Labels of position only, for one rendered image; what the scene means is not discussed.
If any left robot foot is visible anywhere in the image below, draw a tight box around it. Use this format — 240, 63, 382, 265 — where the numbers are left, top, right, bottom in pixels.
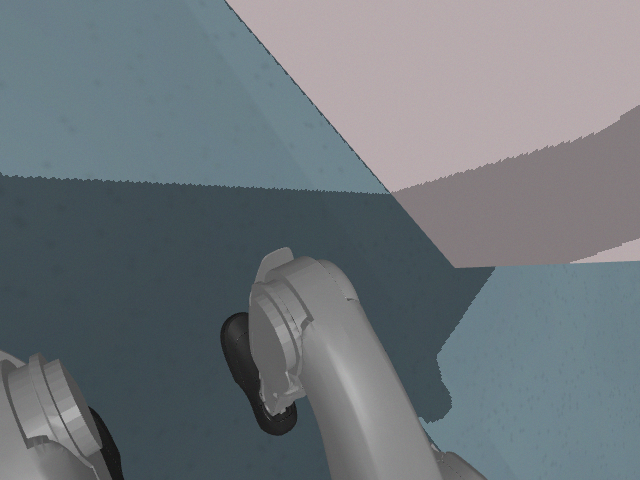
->
88, 406, 124, 480

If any right robot hand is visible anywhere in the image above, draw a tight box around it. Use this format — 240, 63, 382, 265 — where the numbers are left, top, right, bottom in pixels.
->
430, 442, 488, 480

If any right robot foot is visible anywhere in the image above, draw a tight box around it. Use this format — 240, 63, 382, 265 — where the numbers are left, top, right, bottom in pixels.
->
220, 312, 297, 436

